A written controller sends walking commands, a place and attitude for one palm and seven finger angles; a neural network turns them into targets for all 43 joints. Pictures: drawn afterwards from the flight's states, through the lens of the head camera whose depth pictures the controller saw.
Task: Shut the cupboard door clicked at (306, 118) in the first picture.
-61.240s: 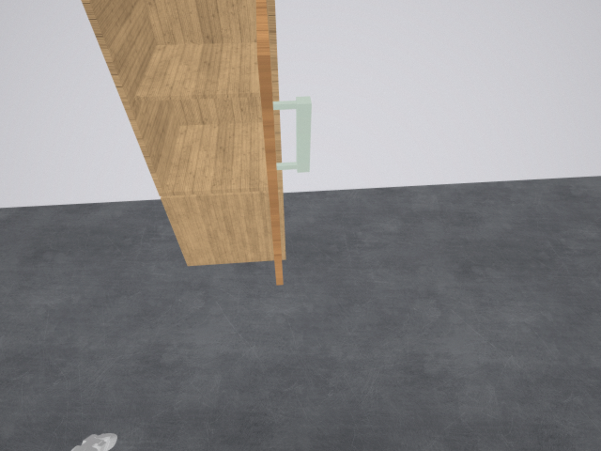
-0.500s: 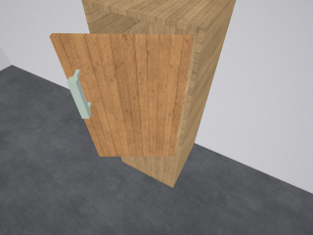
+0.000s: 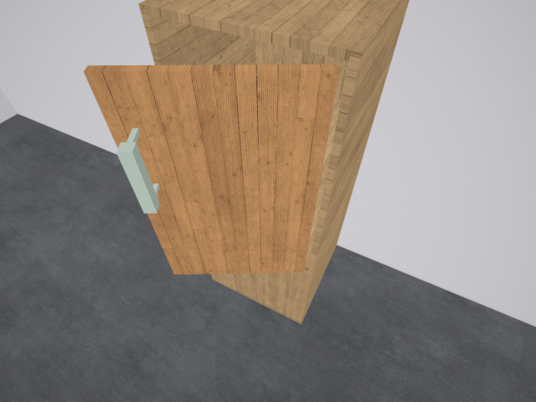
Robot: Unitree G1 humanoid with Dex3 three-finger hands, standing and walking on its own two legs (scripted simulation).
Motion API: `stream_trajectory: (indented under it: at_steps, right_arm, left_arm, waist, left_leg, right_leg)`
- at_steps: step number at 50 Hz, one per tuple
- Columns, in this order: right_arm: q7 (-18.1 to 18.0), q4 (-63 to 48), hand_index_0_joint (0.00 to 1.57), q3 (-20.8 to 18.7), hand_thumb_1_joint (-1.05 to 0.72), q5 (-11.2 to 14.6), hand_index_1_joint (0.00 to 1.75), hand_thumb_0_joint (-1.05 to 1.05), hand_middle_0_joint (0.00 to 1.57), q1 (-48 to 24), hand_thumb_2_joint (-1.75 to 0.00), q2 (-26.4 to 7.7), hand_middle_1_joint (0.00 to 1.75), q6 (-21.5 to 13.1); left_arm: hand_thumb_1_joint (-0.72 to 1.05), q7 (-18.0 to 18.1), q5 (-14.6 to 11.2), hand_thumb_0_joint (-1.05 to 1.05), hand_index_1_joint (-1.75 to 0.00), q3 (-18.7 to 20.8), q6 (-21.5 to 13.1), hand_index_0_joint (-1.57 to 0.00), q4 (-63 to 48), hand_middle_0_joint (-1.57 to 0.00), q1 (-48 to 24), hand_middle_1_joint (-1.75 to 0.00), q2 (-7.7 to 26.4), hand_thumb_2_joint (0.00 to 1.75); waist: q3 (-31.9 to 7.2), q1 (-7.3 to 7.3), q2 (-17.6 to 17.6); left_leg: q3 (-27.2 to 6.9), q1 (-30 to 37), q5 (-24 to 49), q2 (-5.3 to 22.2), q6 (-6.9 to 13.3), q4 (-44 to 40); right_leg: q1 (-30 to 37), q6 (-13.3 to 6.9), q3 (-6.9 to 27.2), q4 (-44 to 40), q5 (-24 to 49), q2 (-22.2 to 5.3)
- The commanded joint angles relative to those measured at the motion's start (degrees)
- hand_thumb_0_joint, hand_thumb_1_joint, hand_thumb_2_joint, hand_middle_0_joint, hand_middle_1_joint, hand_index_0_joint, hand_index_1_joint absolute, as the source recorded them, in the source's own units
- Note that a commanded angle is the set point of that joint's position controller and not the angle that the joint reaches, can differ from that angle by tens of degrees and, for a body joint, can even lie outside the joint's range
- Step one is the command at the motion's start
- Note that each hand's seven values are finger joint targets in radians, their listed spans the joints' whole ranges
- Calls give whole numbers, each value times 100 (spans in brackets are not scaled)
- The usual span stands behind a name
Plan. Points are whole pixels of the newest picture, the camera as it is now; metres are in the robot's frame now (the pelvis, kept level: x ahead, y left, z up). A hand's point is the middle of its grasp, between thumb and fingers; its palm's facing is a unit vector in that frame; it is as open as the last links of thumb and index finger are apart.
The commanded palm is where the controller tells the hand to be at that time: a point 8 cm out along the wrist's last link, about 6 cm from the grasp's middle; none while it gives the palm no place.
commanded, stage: raise the hand and make a fist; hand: left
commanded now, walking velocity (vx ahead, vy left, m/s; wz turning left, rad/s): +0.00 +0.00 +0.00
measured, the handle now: (143, 172) +0.46 +0.25 +0.08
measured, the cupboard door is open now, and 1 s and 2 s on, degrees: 29 29 29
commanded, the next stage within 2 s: bring the fist close to the handle in 1.92 s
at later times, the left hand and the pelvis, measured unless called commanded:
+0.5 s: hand out of the picture +0.11 +0.17 -0.04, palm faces +0.17 -0.98 -0.06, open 5.8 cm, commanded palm +0.10 +0.22 -0.02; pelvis -0.05 -0.04 -0.09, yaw +3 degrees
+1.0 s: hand (140, 366) +0.16 +0.18 +0.02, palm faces +0.07 -1.00 -0.05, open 3.5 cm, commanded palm +0.13 +0.23 +0.03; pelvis -0.03 -0.02 -0.05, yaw +2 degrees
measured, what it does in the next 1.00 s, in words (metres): lowers itself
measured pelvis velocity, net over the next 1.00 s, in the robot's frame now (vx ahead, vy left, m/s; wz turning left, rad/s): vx -0.03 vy -0.02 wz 0.04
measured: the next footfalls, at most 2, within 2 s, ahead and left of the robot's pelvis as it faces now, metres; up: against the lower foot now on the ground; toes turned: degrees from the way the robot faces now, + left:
none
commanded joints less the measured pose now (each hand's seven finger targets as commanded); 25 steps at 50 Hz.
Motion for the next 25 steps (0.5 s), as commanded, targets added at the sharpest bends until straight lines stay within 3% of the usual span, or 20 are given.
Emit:
stream_trajectory:
  at_steps: [1,2,3,4,5,6,7,8,10,11,12,13,15,16,18,19,20,23,25]
  right_arm:
    - [-495,-2034,20,-462,-90,56,30,0,20,244,-90,-2035,30,-1258]
    - [-561,-2145,20,-158,-90,350,30,0,20,-153,-90,-1237,30,-1696]
    - [-469,-2189,20,-217,-90,296,30,0,20,-504,-90,-981,30,-1938]
    - [-313,-1980,20,-299,-90,335,30,0,20,-235,-90,-940,30,-2054]
    - [-209,-2203,20,-463,-90,266,30,0,20,-281,-90,-1089,30,-2059]
    - [-139,-2424,20,-558,-90,209,30,0,20,-405,-90,-1169,30,-2074]
    - [-91,-2640,20,-590,-90,143,30,0,20,-552,-90,-1129,30,-2060]
    - [-3,-2841,20,-652,-90,160,30,0,20,-597,-90,-1118,30,-2030]
    - [134,-3072,20,-724,-90,64,30,0,20,-777,-90,-1039,30,-1929]
    - [180,-3171,20,-755,-90,45,30,0,20,-866,-90,-1035,30,-1882]
    - [215,-3308,20,-776,-90,47,30,0,20,-960,-90,-1052,30,-1864]
    - [223,-3475,20,-811,-90,81,30,0,20,-945,-90,-1046,30,-1797]
    - [156,-3981,20,-754,-90,159,30,0,20,-1139,-90,-1121,30,-1678]
    - [85,-4148,20,-704,-90,223,30,0,20,-1169,-90,-1081,30,-1633]
    - [-57,-4365,20,-653,-90,232,30,0,20,-1031,-90,-1124,30,-1602]
    - [-112,-4421,20,-643,-90,242,30,0,20,-934,-90,-1119,30,-1599]
    - [-164,-4413,20,-604,-90,238,30,0,20,-818,-90,-1091,30,-1612]
    - [-312,-4237,20,-479,-90,211,30,0,20,-623,-90,-1080,30,-1669]
    - [-376,-4103,20,-429,-90,242,30,0,20,-600,-90,-1092,30,-1707]
  left_arm:
    - [90,355,-516,0,-30,2809,-1790,-20,-9431,-20,-4501,-30,4381,90]
    - [90,326,-650,0,-32,320,-1273,-22,-7412,-22,39,-32,1116,90]
    - [90,390,-1055,0,-34,-54,-465,-24,-7266,-24,1367,-34,-213,90]
    - [90,475,-944,0,-36,56,-432,-25,-6634,-25,794,-36,-10,90]
    - [90,398,-927,0,-38,216,-634,-27,-6465,-27,611,-38,-48,90]
    - [90,264,-947,0,-40,528,-960,-29,-6084,-29,1013,-40,138,90]
    - [90,53,-1043,0,-42,658,-1355,-31,-5680,-31,1837,-42,40,90]
    - [90,-238,-1114,0,-44,888,-1782,-33,-5439,-33,2477,-44,68,90]
    - [90,-953,-1324,0,-48,982,-2800,-36,-5379,-36,2785,-48,-120,90]
    - [90,-1343,-1431,0,-50,1056,-3308,-38,-5403,-38,2704,-50,-69,90]
    - [90,-1730,-1501,0,-52,1155,-3783,-40,-5580,-40,2501,-52,131,90]
    - [90,-1891,-1543,0,-54,1504,-3863,-42,-5560,-42,2568,-54,458,90]
    - [90,-2057,-1740,0,-58,1504,-3546,-46,-6238,-46,2120,-58,635,90]
    - [90,-2045,-1829,0,-60,1462,-3359,-47,-6512,-47,1839,-60,648,90]
    - [90,-1851,-1869,0,-64,1441,-3159,-51,-7431,-51,921,-64,893,90]
    - [90,-1742,-1877,0,-66,1526,-3154,-53,-7947,-53,729,-66,1048,90]
    - [90,-1650,-1822,0,-68,1470,-3207,-55,-8390,-55,476,-68,1102,90]
    - [90,-1602,-1733,0,-74,1213,-3334,-60,-8773,-60,-104,-74,1125,90]
    - [90,-1762,-1778,0,-78,1119,-3190,-64,-8294,-64,124,-78,1014,90]
  waist:
    - [-2099,-740,159]
    - [-3213,-70,2262]
    - [-2641,26,2085]
    - [-1213,-240,959]
    - [-336,-273,529]
    - [-122,-197,-162]
    - [-135,-15,-885]
    - [-380,205,-819]
    - [-945,401,-1351]
    - [-1072,437,-1272]
    - [-1171,435,-911]
    - [-1314,557,-406]
    - [-1666,554,111]
    - [-1693,483,25]
    - [-1573,186,50]
    - [-1793,167,198]
    - [-1930,40,308]
    - [-1803,-273,137]
    - [-1595,-280,146]
  left_leg:
    - [-623,1711,2924,393,60,647]
    - [-825,2454,3840,508,-102,161]
    - [-781,1725,4335,431,-353,-105]
    - [-853,595,3430,403,-386,33]
    - [-844,-142,2171,263,-346,250]
    - [-787,-765,1180,163,-270,559]
    - [-705,-1242,785,74,-200,875]
    - [-634,-1420,1104,9,-234,1153]
    - [-484,-2034,1271,-34,-305,1929]
    - [-441,-2394,1003,-84,-324,2243]
    - [-410,-2683,726,-110,-322,2530]
    - [-337,-2813,632,-136,-269,2678]
    - [-225,-2914,133,-197,-184,2766]
    - [-228,-2992,-429,-197,-142,2770]
    - [-374,-3255,-921,-121,-57,2959]
    - [-413,-3170,-890,-96,-23,3079]
    - [-448,-3033,-768,-57,10,3174]
    - [-547,-3073,-668,48,77,3451]
    - [-595,-3164,-734,70,55,3399]
  right_leg:
    - [-491,-265,-68,724,3083,93]
    - [-1048,-224,-306,1148,1214,306]
    - [-1092,-218,-429,1292,419,365]
    - [-1482,-159,-332,1149,191,239]
    - [-1749,-180,-416,749,239,248]
    - [-1883,-214,-485,565,424,229]
    - [-2048,-212,-499,716,411,257]
    - [-1969,-269,-480,1022,781,269]
    - [-2410,-277,-491,2028,1278,330]
    - [-2648,-284,-396,2366,1236,311]
    - [-2902,-313,-261,2627,1055,283]
    - [-2883,-366,-68,2740,971,238]
    - [-2943,-375,112,2706,222,234]
    - [-3090,-326,270,2427,-643,226]
    - [-3472,-264,510,2214,-1622,248]
    - [-3390,-261,681,2092,-1713,221]
    - [-3365,-253,718,2057,-1568,225]
    - [-3550,-187,795,1995,-1355,263]
    - [-3540,-184,739,1962,-1340,276]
